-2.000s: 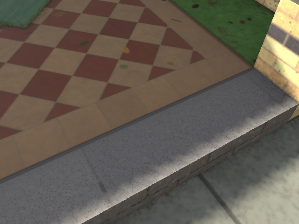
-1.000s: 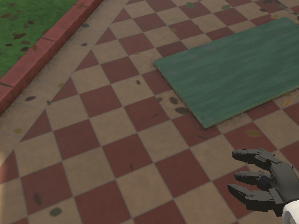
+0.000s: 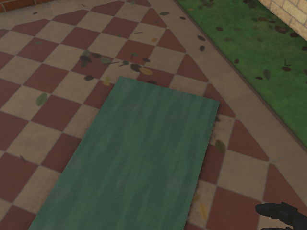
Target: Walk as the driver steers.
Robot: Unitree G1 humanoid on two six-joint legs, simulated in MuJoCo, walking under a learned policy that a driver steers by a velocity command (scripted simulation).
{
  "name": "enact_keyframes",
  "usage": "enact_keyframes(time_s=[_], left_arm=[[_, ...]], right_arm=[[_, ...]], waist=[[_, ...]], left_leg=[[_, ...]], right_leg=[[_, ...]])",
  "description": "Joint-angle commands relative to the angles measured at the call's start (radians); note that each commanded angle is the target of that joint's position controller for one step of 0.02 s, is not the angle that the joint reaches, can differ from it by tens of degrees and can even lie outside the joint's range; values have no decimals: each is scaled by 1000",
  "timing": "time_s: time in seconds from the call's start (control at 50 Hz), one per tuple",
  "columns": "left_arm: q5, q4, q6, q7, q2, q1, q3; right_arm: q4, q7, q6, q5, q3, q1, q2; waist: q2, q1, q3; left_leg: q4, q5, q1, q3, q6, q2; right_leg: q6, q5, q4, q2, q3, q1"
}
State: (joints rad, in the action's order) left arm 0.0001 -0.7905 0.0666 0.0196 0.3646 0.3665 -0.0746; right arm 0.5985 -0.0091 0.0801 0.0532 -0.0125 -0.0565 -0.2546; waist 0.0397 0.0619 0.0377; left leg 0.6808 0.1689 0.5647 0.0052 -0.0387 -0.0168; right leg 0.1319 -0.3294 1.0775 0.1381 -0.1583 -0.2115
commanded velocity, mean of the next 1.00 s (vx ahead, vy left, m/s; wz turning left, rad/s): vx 0.90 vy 0.00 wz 0.63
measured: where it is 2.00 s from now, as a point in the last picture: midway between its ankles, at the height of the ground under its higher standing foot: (132, 102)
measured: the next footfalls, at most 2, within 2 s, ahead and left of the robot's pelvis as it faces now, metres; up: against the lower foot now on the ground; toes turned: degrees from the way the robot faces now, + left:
right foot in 0.34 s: +0.41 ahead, -0.15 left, -0.03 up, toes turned +8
left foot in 0.72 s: +0.78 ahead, +0.11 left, +0.00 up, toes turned +28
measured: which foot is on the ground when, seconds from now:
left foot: down 0.00-0.32, up 0.34-0.70, down 0.72-1.00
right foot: up 0.00-0.32, down 0.34-0.68, up 0.70-1.00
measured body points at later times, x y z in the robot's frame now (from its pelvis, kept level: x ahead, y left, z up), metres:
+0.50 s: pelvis +0.43 -0.03 +0.00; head +0.44 -0.05 +0.45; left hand +0.41 +0.26 -0.11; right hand +0.61 -0.27 -0.12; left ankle +0.38 +0.08 -0.58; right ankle +0.37 -0.15 -0.73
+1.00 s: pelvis +0.84 +0.11 +0.03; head +0.87 +0.15 +0.47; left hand +0.91 +0.45 -0.01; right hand +1.05 -0.09 -0.09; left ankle +0.74 +0.09 -0.70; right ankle +1.11 +0.11 -0.65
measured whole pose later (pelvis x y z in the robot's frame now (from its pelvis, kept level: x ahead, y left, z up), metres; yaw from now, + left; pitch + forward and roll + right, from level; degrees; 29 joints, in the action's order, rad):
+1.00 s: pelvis +0.84 +0.11 +0.03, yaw +42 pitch +3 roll -1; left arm 0.01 -0.51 0.12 -0.03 0.25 -0.03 -0.01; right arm 0.75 -0.04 0.01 -0.05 0.07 -0.36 -0.29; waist 0.00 -0.08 0.07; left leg 0.52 0.36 0.17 -0.20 0.16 0.21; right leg -0.08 -0.07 0.68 -0.01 -0.16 -0.72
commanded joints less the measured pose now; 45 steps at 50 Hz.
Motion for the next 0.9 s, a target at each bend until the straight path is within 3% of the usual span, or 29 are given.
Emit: enact_keyframes(time_s=[0.02, 0.06, 0.1, 0.14, 0.18, 0.22, 0.28, 0.3, 0.32, 0.34, 0.36, 0.38, 0.4, 0.42, 0.46, 0.5, 0.56, 0.58, 0.62, 0.64, 0.68, 0.7, 0.72, 0.74, 0.76, 0.8, 0.86, 0.88, 0.9], left_arm=[[47, 138, 15, 19, 36, -118, 17], [58, 190, 3, 34, -11, -180, 35], [59, 234, -5, 36, -18, -223, 47], [53, 270, -4, 45, -14, -262, 64], [27, 268, -1, 62, -23, -270, 78], [11, 254, -4, 61, 20, -270, 64], [20, 223, 6, 29, 66, -190, 39], [37, 176, 11, 13, 94, -36, 21], [68, 144, 20, -7, 146, 132, -1], [85, 128, 22, -23, 182, 275, 6], [71, 155, 11, -33, 261, 202, -20], [64, 158, 11, -30, 171, 88, -13], [53, 161, 21, -22, 78, 27, 9], [53, 139, 26, -15, 30, 7, 21], [38, 89, 50, -15, -14, 37, 36], [23, 50, 66, -8, -34, 64, 39], [28, 12, 75, -24, -29, 37, 41], [28, 2, 73, -30, -35, 21, 44], [24, 3, 75, -39, 18, 27, 38], [24, -1, 76, -48, 70, 49, 26], [37, 27, 52, -62, 161, -17, -3], [32, 59, 35, -57, 185, -81, -14], [41, 58, 28, -33, 82, -56, 3], [44, 170, 40, -24, -15, 27, 37], [46, 228, 60, -21, 55, -43, 34], [43, 217, 64, -29, 41, -79, 43], [66, 214, -16, -41, 29, -53, 48], [12, 261, 34, -52, 66, -150, 20], [18, 290, 53, -58, 39, -221, 25]], right_arm=[[56, -3, -1, -11, 80, -274, -135], [126, 0, 13, -7, 78, -310, -123], [156, 7, 20, -28, 77, -315, -112], [142, 5, 20, -32, 87, -269, -139], [120, 18, 19, -37, 110, -217, -200], [115, 35, 17, -35, 129, -247, -254], [136, 46, 1, -21, 133, -315, -258], [144, 48, 1, -23, 132, -326, -252], [136, 48, 8, -36, 117, -310, -199], [97, 28, 10, -20, 84, -238, -66], [46, 21, 19, -88, 73, -417, -33], [78, 11, -7, -55, 74, -330, -85], [82, 23, -17, -29, 75, -237, -93], [99, 38, -28, -28, 74, -202, -88], [74, 63, -54, -26, 68, -184, -55], [12, 69, -72, -28, 55, -84, -33], [-64, 78, -78, -24, 29, 39, -22], [-67, 84, -79, -22, 21, 63, -27], [-65, 94, -78, -23, 10, 72, -33], [-54, 95, -80, -25, 14, 27, -49], [25, 80, -79, -33, 49, -274, -132], [91, 65, -72, -32, 84, -498, -191], [112, 42, -71, -50, 115, -432, -251], [66, 32, -88, -34, 134, -309, -362], [20, 19, -93, -39, 144, -334, -347], [63, -1, -74, -39, 121, -299, -248], [58, 4, -42, -54, 100, -206, -201], [-1, 15, -3, -99, 89, -114, -135], [8, 9, 5, -108, 99, -86, -171]], waist=[[-68, -149, -188], [-89, -104, -77], [-120, -64, -18], [-133, -37, -4], [-134, -16, -4], [-119, -25, 0], [-40, 9, -39], [15, 82, -127], [118, 161, -223], [262, 173, -197], [435, 44, -346], [201, 16, -188], [92, 17, -69], [32, -2, -10], [81, -54, -7], [78, -66, 5], [76, -101, 71], [25, -108, 84], [-13, -116, 39], [26, -147, -15], [100, -302, -188], [70, -403, -272], [-127, -307, -204], [-347, -130, -268], [-200, -194, -354], [22, -83, -30], [68, 30, 48], [75, 20, 33], [71, 23, 27]], left_leg=[[-379, 484, -594, -599, 231, -288], [-412, 357, -443, -493, 235, -237], [-467, 286, -378, -444, 250, -219], [-505, 204, -266, -350, 240, -173], [-545, 150, -72, -236, 206, -100], [-540, 144, -82, -259, 206, -127], [-308, 63, -185, -255, 185, -106], [-63, -37, -152, -205, 173, -51], [289, 48, 8, -135, 148, 20], [714, 448, 183, -134, 145, 47], [876, 345, 337, -108, 138, 93], [949, 237, 446, -69, 133, 4], [920, 159, 457, -59, 132, -25], [901, 126, 430, -58, 125, -46], [899, 134, 414, -61, 121, -66], [872, 138, 455, -46, 126, -69], [664, 62, 407, 11, 153, -73], [557, 24, 343, 60, 165, -61], [339, -28, 41, 204, 205, 25], [310, -26, -71, 229, 215, 66], [268, 67, -371, 187, 254, 133], [135, 55, -644, 89, 301, 137], [7, 55, -766, -75, 339, 70], [-114, -92, -925, -583, 468, -151], [-308, 48, -967, -824, 525, -223], [-364, -226, -612, -700, 451, -193], [-366, -643, -222, -403, 388, -74], [-384, -575, -146, -419, 367, -21], [-362, -632, -109, -373, 349, 19]], right_leg=[[-19, 54, 189, -126, 21, -495], [-40, -1, 100, -145, -14, -483], [-72, -26, -35, -194, 6, -501], [-107, 115, -216, -233, 43, -404], [-131, 260, -420, -196, 98, -114], [-140, 297, -446, -188, 117, -25], [-135, 241, -551, -185, 132, 98], [-132, 175, -535, -165, 161, 276], [-135, -2, -533, -279, 39, 482], [-200, -99, -552, -461, -169, 485], [-94, -190, -830, -655, -691, 542], [-39, -414, -851, -601, -639, 450], [-24, -288, -822, -519, -426, 336], [-46, -60, -809, -442, -245, 257], [-61, 341, -774, -426, -80, 205], [-65, 430, -825, -427, 13, 198], [-91, 576, -937, -378, 222, 140], [-104, 634, -952, -336, 302, 123], [-118, 1109, -912, -316, 390, 57], [-121, 1352, -822, -345, 391, 93], [-124, 1585, -417, -386, 371, 124], [-126, 1425, -64, -378, 340, -9], [-135, 282, 339, -186, 336, -252], [-168, -127, 669, -93, 229, -592], [-157, -56, 681, -113, 61, -712], [-166, -45, 538, -176, 74, -695], [-208, -113, 257, -240, 103, -447], [-209, -90, 139, -207, 66, -395], [-215, -50, -5, -189, 95, -362]])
